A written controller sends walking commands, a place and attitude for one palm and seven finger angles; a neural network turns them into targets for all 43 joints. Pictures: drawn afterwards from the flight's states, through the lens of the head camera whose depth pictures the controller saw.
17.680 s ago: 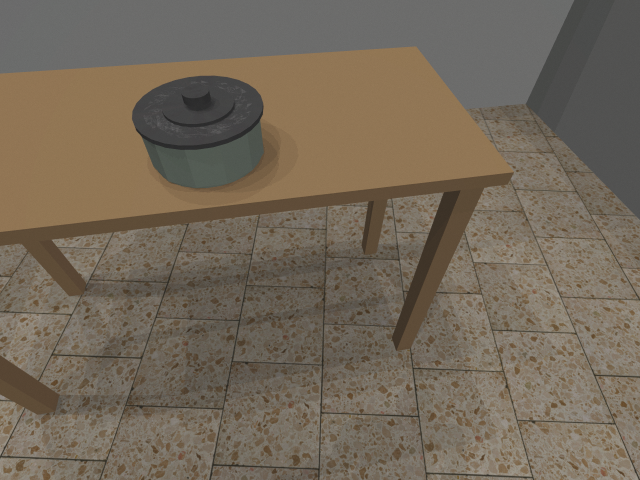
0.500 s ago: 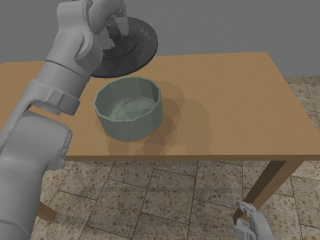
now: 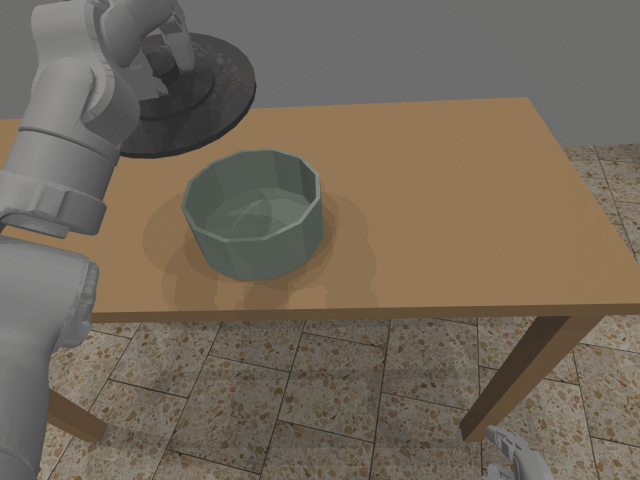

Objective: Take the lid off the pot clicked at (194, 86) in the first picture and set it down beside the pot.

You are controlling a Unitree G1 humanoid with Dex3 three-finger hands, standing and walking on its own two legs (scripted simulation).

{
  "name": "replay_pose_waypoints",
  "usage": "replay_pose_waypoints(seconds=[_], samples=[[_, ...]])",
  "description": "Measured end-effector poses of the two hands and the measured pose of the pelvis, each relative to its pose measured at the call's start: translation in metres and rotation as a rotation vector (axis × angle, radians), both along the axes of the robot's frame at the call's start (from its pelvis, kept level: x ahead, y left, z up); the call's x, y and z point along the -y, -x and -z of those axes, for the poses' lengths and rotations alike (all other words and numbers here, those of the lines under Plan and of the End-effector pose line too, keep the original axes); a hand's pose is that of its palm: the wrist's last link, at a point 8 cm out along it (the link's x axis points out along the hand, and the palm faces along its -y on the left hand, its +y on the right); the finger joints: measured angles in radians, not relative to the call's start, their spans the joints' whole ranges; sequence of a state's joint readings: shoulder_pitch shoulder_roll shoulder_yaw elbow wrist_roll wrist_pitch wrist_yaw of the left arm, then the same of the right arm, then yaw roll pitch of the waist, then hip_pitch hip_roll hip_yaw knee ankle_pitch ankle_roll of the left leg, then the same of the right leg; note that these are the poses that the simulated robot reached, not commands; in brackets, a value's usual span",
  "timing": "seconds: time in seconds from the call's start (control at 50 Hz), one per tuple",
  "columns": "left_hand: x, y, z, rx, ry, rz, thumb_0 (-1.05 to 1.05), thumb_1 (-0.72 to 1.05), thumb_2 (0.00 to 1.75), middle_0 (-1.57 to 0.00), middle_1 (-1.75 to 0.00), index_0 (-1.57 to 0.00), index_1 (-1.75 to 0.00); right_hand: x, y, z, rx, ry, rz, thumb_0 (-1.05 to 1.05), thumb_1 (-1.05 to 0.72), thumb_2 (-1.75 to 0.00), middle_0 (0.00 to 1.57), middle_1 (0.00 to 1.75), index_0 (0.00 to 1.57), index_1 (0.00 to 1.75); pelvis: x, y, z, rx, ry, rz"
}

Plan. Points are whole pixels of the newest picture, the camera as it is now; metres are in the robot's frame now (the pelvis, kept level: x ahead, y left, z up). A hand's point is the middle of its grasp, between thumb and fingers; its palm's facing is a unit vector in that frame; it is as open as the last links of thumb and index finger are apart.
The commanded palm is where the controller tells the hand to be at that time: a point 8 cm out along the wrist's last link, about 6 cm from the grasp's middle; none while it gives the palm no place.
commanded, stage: move the lid sideways beside the pot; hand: left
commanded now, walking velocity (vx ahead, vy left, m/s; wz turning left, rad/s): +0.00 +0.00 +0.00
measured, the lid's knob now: (157, 70) +0.49 +0.19 +0.28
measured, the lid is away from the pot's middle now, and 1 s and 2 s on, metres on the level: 0.08 0.20 0.23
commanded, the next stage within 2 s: lower the lid onto the table in 1.50 s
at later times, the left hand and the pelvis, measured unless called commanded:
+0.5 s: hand (90, 76) +0.44 +0.24 +0.30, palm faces -0.10 -0.02 -0.99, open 7.1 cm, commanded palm +0.42 +0.24 +0.37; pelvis -0.01 +0.01 +0.00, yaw +1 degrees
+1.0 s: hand (30, 84) +0.44 +0.30 +0.30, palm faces -0.11 -0.05 -0.99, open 7.1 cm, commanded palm +0.41 +0.30 +0.37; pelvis +0.00 +0.01 +0.00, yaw +0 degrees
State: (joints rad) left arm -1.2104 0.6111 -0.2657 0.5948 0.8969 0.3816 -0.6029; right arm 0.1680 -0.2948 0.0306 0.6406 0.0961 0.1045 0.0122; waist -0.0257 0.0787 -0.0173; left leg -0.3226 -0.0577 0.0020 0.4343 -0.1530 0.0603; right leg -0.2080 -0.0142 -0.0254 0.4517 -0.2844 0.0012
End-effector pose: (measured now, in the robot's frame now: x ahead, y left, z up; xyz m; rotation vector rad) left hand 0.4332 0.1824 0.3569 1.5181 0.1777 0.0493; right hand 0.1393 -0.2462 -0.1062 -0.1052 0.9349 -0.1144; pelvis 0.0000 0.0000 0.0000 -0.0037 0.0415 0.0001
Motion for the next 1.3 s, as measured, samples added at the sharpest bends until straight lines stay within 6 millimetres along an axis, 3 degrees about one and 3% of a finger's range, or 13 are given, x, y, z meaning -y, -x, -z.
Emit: replay_pose_waypoints(seconds=[0.3, 0.5, 0.76, 1.04, 1.3], samples=[[-0.041, 0.011, 0.000, -0.012, -0.024, -0.072, 0.01, 0.25, 0.83, -0.71, -0.86, -0.74, -0.86, -0.014, -0.006, -0.004, 0.015, -0.002, -0.024, 0.01, -0.91, -0.90, 0.20, 0.30, 0.20, 0.30, -0.005, 0.007, 0.001, -0.006, 0.009, -0.015], [-0.053, 0.005, 0.001, -0.027, -0.037, -0.083, 0.01, 0.25, 0.83, -0.71, -0.86, -0.74, -0.86, -0.015, 0.011, 0.002, -0.037, 0.008, -0.012, 0.01, -0.91, -0.90, 0.20, 0.30, 0.20, 0.30, -0.008, 0.009, 0.001, -0.016, 0.013, -0.018], [-0.077, -0.003, 0.000, -0.029, -0.019, -0.129, 0.01, 0.25, 0.83, -0.71, -0.86, -0.74, -0.86, -0.001, 0.036, 0.006, -0.106, 0.025, 0.048, 0.01, -0.91, -0.90, 0.20, 0.30, 0.20, 0.30, -0.009, 0.003, 0.000, -0.028, 0.013, -0.002], [-0.120, 0.014, 0.004, -0.050, -0.028, -0.224, 0.01, 0.25, 0.83, -0.71, -0.86, -0.74, -0.86, 0.004, 0.021, 0.001, -0.099, 0.042, 0.035, 0.01, -0.91, -0.90, 0.20, 0.30, 0.20, 0.30, -0.005, 0.004, 0.000, -0.027, 0.020, -0.012], [-0.137, 0.016, 0.006, -0.091, -0.048, -0.252, 0.01, 0.25, 0.83, -0.71, -0.86, -0.74, -0.86, -0.002, 0.022, 0.004, -0.126, 0.047, 0.016, 0.01, -0.91, -0.90, 0.20, 0.30, 0.20, 0.30, -0.005, 0.005, -0.001, -0.028, 0.024, -0.022]])
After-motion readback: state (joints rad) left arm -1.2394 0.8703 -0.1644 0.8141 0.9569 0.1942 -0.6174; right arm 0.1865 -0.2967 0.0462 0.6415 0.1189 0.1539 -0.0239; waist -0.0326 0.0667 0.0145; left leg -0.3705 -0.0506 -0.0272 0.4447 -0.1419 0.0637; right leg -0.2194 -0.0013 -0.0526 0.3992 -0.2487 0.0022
